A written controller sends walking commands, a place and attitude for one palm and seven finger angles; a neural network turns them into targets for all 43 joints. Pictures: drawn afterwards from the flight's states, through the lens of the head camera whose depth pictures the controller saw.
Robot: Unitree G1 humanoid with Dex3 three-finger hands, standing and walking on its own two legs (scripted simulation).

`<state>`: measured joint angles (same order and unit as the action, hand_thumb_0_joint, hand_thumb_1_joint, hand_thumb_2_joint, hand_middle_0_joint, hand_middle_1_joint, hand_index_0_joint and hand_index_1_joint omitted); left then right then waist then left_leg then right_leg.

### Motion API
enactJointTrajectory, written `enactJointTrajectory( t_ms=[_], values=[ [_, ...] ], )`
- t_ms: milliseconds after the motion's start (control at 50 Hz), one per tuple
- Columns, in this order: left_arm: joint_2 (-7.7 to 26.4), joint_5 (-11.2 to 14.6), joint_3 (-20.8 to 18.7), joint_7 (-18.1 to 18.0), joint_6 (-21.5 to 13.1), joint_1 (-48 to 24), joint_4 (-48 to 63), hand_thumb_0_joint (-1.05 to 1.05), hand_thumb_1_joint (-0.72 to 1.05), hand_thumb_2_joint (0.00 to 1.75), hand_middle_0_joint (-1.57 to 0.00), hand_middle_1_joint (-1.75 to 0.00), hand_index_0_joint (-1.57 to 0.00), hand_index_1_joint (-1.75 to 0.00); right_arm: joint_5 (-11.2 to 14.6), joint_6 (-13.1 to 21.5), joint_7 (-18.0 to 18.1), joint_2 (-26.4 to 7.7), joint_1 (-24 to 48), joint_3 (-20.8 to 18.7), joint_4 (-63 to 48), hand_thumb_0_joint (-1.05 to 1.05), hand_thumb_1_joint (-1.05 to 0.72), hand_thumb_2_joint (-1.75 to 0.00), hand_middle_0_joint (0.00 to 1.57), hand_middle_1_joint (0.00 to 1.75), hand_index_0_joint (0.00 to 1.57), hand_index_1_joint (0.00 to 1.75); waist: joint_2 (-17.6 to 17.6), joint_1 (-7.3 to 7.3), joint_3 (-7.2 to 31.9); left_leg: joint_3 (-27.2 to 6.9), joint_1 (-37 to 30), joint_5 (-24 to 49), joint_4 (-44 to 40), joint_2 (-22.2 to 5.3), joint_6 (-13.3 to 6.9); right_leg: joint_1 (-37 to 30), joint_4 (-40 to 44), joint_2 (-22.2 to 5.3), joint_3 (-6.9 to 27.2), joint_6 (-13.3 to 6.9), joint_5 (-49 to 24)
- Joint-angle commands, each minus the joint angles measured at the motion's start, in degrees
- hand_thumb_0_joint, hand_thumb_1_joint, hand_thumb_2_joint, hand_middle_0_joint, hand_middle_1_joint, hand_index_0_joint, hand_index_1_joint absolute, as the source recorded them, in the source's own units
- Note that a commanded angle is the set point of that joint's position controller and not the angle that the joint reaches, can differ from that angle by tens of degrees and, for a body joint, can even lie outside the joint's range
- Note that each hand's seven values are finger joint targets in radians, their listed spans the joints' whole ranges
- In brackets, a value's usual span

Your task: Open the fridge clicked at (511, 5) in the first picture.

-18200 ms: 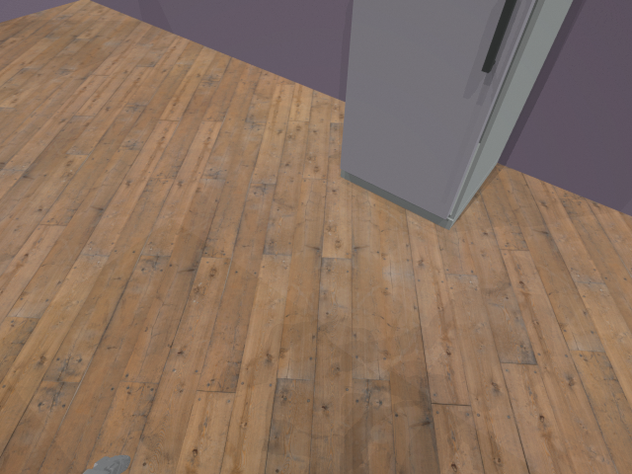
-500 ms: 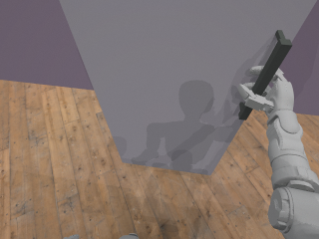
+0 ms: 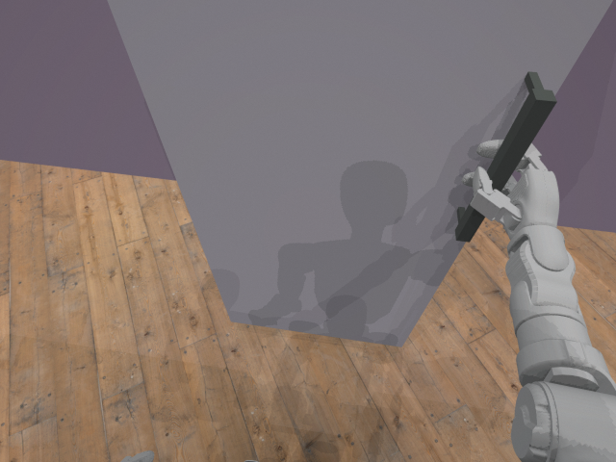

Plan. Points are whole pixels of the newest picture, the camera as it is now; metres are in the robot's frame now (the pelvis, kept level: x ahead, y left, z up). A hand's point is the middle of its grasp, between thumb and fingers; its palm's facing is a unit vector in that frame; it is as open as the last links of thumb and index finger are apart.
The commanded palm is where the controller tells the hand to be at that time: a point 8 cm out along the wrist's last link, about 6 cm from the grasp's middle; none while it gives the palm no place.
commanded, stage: grip the handle and tug to test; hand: right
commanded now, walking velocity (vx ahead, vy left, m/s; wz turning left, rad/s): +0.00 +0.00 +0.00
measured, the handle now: (492, 169) +0.50 -0.19 +0.11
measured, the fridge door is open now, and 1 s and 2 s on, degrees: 0 16 45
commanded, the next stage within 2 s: pull the door a little, standing still in 0.36 s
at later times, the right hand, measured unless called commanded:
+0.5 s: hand (482, 218) +0.41 -0.16 +0.12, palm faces +0.02 +1.00 +0.00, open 5.7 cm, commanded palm +0.37 -0.21 +0.12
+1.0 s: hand (468, 286) +0.31 -0.13 +0.12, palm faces +0.06 +0.99 -0.13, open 6.1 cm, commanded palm +0.27 -0.18 +0.12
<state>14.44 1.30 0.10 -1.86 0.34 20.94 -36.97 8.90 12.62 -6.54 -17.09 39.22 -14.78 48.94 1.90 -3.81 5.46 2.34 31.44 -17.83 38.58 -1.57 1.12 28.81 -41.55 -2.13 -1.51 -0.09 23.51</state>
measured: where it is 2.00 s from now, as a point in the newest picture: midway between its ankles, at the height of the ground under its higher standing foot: outside the picture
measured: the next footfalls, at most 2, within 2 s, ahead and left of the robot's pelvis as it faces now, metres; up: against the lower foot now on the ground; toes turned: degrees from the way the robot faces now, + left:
right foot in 1.64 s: -0.06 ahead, -0.01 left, +0.00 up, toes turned -18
left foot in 1.92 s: +0.00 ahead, +0.37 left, +0.00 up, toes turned -28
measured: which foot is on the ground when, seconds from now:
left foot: down 0.00-1.00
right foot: down 0.00-1.00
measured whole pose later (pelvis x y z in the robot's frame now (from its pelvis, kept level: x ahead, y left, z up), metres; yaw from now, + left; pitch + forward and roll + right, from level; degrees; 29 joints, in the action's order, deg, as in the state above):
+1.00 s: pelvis -0.01 +0.00 +0.02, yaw -1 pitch +1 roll +0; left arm 12.9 0.0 1.4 -5.8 3.6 10.7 -32.5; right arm 3.6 4.9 3.8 -9.5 3.8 -0.8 5.6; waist 2.2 -1.5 0.2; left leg 2.3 17.7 -14.4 30.8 -3.0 1.7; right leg 14.2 -31.3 -0.4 -1.6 -0.4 18.4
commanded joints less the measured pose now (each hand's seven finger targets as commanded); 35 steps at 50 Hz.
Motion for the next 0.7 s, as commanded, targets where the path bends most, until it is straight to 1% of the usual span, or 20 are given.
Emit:
enactJointTrajectory(
  t_ms=[0, 20, 40, 60, 80, 120, 140, 200, 220, 260, 280, 300, 340, 380, 440, 460, 520, 600, 620, 680],
  values=[
    [8.19, 0.20, -3.29, -0.26, -2.15, 2.46, 5.91, 0.00, 0.90, 0.90, -0.20, -0.30, -0.20, -0.30, 0.25, 4.58, -1.90, -7.54, 21.75, 0.72, -16.29, 0.00, -0.90, -0.90, 0.45, 1.40, 0.45, 1.40, 0.82, 0.15, 22.49, 0.65, -12.85, 26.00, -0.69, 2.73, -2.49, -11.35, 3.64, 0.79, 1.62, -0.21, -31.79],
    [8.14, 0.22, -3.15, -0.22, -2.06, 2.39, 5.79, 0.00, 0.90, 0.90, -0.20, -0.30, -0.20, -0.30, 0.20, 4.33, -2.06, -6.98, 21.36, 1.64, -16.93, 0.00, -0.90, -0.90, 0.45, 1.40, 0.45, 1.40, 1.11, -0.08, 22.49, 0.62, -13.24, 26.68, -0.74, 2.71, -2.48, -11.51, 3.68, 0.82, 1.56, -0.18, -32.37],
    [8.01, 0.21, -3.09, -0.15, -2.02, 2.07, 6.18, 0.00, 0.90, 0.90, -0.20, -0.30, -0.20, -0.30, 0.24, 4.01, -2.24, -6.96, 19.93, 1.35, -17.37, 0.00, -0.90, -0.90, 0.45, 1.40, 0.45, 1.40, 1.35, 0.52, 22.05, 0.65, -13.84, 27.01, -0.65, 2.67, -2.55, -10.76, 3.78, 0.89, 1.40, -0.18, -32.49],
    [8.00, 0.33, -3.12, -0.15, -1.95, 1.95, 6.07, 0.00, 0.90, 0.90, -0.20, -0.30, -0.20, -0.30, 0.27, 3.72, -2.34, -6.54, 19.69, 1.87, -17.58, 0.00, -0.90, -0.90, 0.45, 1.40, 0.45, 1.40, 0.03, 0.06, 21.16, 0.78, -13.83, 27.40, -0.82, 2.75, -2.51, -10.77, 3.84, 0.79, 1.39, -0.27, -32.68],
    [7.98, 0.21, -3.26, -0.13, -1.98, 2.03, 6.52, 0.00, 0.90, 0.90, -0.20, -0.30, -0.20, -0.30, 0.51, 3.92, -2.33, -6.38, 18.53, 1.97, -19.76, 0.00, -0.90, -0.90, 0.45, 1.40, 0.45, 1.40, -0.09, 0.50, 22.39, 0.81, -14.94, 28.04, -0.72, 2.63, -2.51, -11.37, 3.79, 0.71, 1.49, -0.34, -34.52],
    [7.65, 0.34, -3.30, 0.12, -2.22, 1.27, 7.18, 0.00, 0.90, 0.90, -0.20, -0.30, -0.20, -0.30, 0.94, 3.58, -2.42, -6.48, 14.28, 1.15, -23.13, 0.00, -0.90, -0.90, 0.45, 1.40, 0.45, 1.40, 2.34, 1.88, 24.19, 0.65, -16.13, 30.26, -0.39, 2.55, -2.57, -13.10, 3.70, 0.49, 1.31, -0.08, -38.36],
    [7.40, 0.36, -3.23, 0.30, -2.34, 0.92, 7.54, 0.00, 0.90, 0.90, -0.20, -0.30, -0.20, -0.30, 1.06, 3.40, -2.56, -5.05, 13.13, 2.34, -25.11, 0.00, -0.90, -0.90, 0.45, 1.40, 0.45, 1.40, 2.88, 1.96, 24.35, 0.70, -16.42, 31.02, -0.52, 2.55, -2.51, -13.83, 3.73, 0.45, 1.10, -0.04, -39.52],
    [7.06, 0.51, -3.29, 0.64, -2.74, 0.13, 8.38, 0.00, 0.90, 0.90, -0.20, -0.30, -0.20, -0.30, 1.65, 2.63, -2.37, -3.19, 6.09, 3.29, -29.40, 0.00, -0.90, -0.90, 0.45, 1.40, 0.45, 1.40, 0.87, 2.60, 23.29, 0.88, -18.10, 33.38, -0.81, 2.59, -2.42, -14.09, 4.08, -0.03, 0.98, -0.19, -42.83],
    [7.09, 0.59, -3.39, 0.60, -2.88, -0.21, 8.49, 0.00, 0.90, 0.90, -0.20, -0.30, -0.20, -0.30, 1.89, 2.15, -2.31, -3.42, 5.77, 3.03, -31.35, 0.00, -0.90, -0.90, 0.45, 1.40, 0.45, 1.40, 1.83, 2.56, 23.13, 0.78, -18.13, 33.71, -1.06, 2.53, -2.30, -14.52, 4.12, 0.03, 0.76, -0.17, -42.69],
    [7.13, 0.58, -3.34, 0.36, -2.81, -0.59, 8.35, 0.00, 0.90, 0.90, -0.20, -0.30, -0.20, -0.30, 1.87, 1.10, -2.14, -4.08, 4.97, 2.68, -32.96, 0.00, -0.90, -0.90, 0.45, 1.40, 0.45, 1.40, 0.28, 2.25, 21.26, 0.85, -19.04, 34.28, -1.56, 2.52, -2.29, -13.67, 4.81, 0.07, 0.66, -0.24, -41.56],
    [7.11, 0.47, -3.39, 0.26, -2.86, -0.71, 8.81, 0.00, 0.90, 0.90, -0.20, -0.30, -0.20, -0.30, 2.09, 0.78, -1.96, -3.99, 2.93, 2.41, -34.30, 0.00, -0.90, -0.90, 0.45, 1.40, 0.45, 1.40, -1.15, 2.70, 21.53, 0.94, -20.48, 34.98, -1.71, 2.46, -2.36, -13.56, 4.90, 0.18, 0.56, -0.48, -41.91],
    [6.88, 0.67, -3.35, 0.20, -2.94, -1.24, 9.02, 0.00, 0.90, 0.90, -0.20, -0.30, -0.20, -0.30, 2.06, 0.25, -1.91, -3.89, 1.38, 2.20, -35.48, 0.00, -0.90, -0.90, 0.45, 1.40, 0.45, 1.40, 0.07, 2.96, 21.58, 0.88, -20.57, 35.73, -1.66, 2.34, -2.32, -14.05, 5.19, 0.06, 0.37, -0.39, -42.81],
    [6.81, 0.66, -3.17, -0.11, -2.88, -1.72, 8.66, 0.00, 0.90, 0.90, -0.20, -0.30, -0.20, -0.30, 2.02, -1.02, -1.71, -3.48, 3.19, 2.81, -36.58, 0.00, -0.90, -0.90, 0.45, 1.40, 0.45, 1.40, 0.36, 2.11, 19.49, 0.87, -19.76, 35.39, -2.42, 2.29, -2.12, -14.13, 5.48, 0.38, 0.26, -0.35, -41.13],
    [7.02, 0.45, -3.15, -0.63, -2.69, -1.74, 8.38, 0.00, 0.90, 0.90, -0.20, -0.30, -0.20, -0.30, 1.75, -1.90, -1.15, -4.96, 2.87, 1.67, -36.12, 0.00, -0.90, -0.90, 0.45, 1.40, 0.45, 1.40, -2.62, 1.95, 18.41, 1.02, -20.78, 34.84, -2.87, 2.20, -2.19, -13.14, 5.89, 0.51, 0.48, -0.52, -39.17],
    [6.43, 0.48, -2.75, -1.05, -2.49, -2.85, 7.92, 0.00, 0.90, 0.90, -0.20, -0.30, -0.20, -0.30, 1.12, -2.97, -0.92, -3.17, 6.28, 3.49, -36.36, 0.00, -0.90, -0.90, 0.45, 1.40, 0.45, 1.40, 1.45, 1.34, 17.23, 1.07, -18.35, 33.35, -2.92, 2.00, -2.20, -14.58, 6.08, 0.83, 0.72, -0.21, -39.18],
    [6.76, 0.27, -2.77, -1.27, -2.35, -2.67, 7.51, 0.00, 0.90, 0.90, -0.20, -0.30, -0.20, -0.30, 1.05, -2.96, -0.73, -6.69, 6.69, 0.48, -35.44, 0.00, -0.90, -0.90, 0.45, 1.40, 0.45, 1.40, 0.16, 1.69, 17.60, 1.03, -18.92, 33.38, -3.01, 1.97, -2.23, -14.41, 6.11, 0.91, 0.95, -0.16, -38.54],
    [6.16, 0.50, -2.35, -1.18, -2.30, -4.50, 8.91, 0.00, 0.90, 0.90, -0.20, -0.30, -0.20, -0.30, 1.92, -3.32, -1.52, -3.47, 0.70, 2.15, -35.90, 0.00, -0.90, -0.90, 0.45, 1.40, 0.45, 1.40, -0.46, 2.92, 17.83, 1.17, -20.72, 33.15, -3.17, 1.76, -2.38, -13.90, 6.79, 1.21, 0.46, -0.18, -37.09],
    [5.93, 0.67, -2.01, -0.86, -2.66, -6.68, 10.83, 0.00, 0.90, 0.90, -0.20, -0.30, -0.20, -0.30, 2.25, -2.94, -1.68, -2.95, -6.99, 2.00, -38.81, 0.00, -0.90, -0.90, 0.45, 1.40, 0.45, 1.40, -1.72, 4.68, 17.17, 1.37, -22.08, 31.26, -3.15, 1.64, -2.53, -13.16, 7.71, 1.13, 0.46, -0.11, -35.17],
    [5.80, 0.70, -1.89, -0.73, -2.78, -7.41, 11.44, 0.00, 0.90, 0.90, -0.20, -0.30, -0.20, -0.30, 2.25, -2.90, -1.70, -2.33, -8.28, 2.65, -41.06, 0.00, -0.90, -0.90, 0.45, 1.40, 0.45, 1.40, -0.13, 4.91, 17.11, 1.23, -22.11, 30.93, -3.23, 1.56, -2.55, -13.39, 7.92, 1.21, 0.35, -0.02, -35.00],
    [5.60, 0.66, -1.89, -0.42, -3.25, -8.66, 13.01, 0.00, 0.90, 0.90, -0.20, -0.30, -0.20, -0.30, 2.93, -3.25, -1.58, -1.40, -16.64, 2.58, -45.71, 0.00, -0.90, -0.90, 0.45, 1.40, 0.45, 1.40, -3.50, 5.97, 17.14, 1.42, -24.68, 31.62, -3.54, 1.52, -2.57, -13.18, 8.51, 1.13, -0.01, -0.22, -34.16]
  ],
)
